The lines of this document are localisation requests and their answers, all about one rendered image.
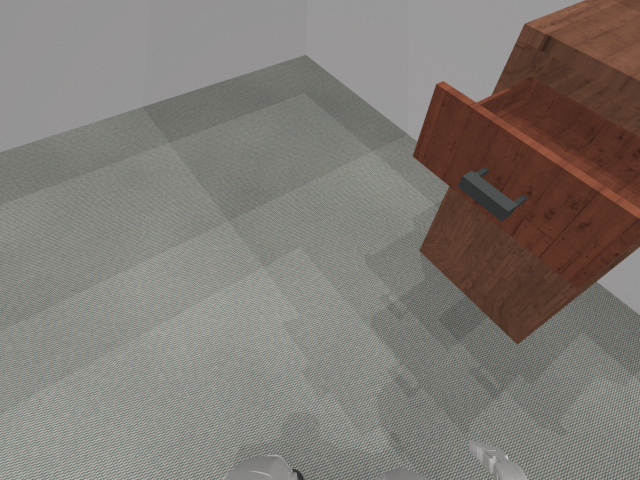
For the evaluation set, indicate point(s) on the drawer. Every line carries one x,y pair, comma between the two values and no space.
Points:
579,171

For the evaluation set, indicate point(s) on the right robot hand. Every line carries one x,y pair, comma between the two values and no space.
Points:
496,462

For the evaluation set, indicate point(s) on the cabinet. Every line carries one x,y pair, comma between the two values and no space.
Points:
590,52

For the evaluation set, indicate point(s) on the left robot thigh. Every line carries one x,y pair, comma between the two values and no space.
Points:
261,468

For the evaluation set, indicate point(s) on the handle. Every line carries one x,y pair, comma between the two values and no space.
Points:
488,196

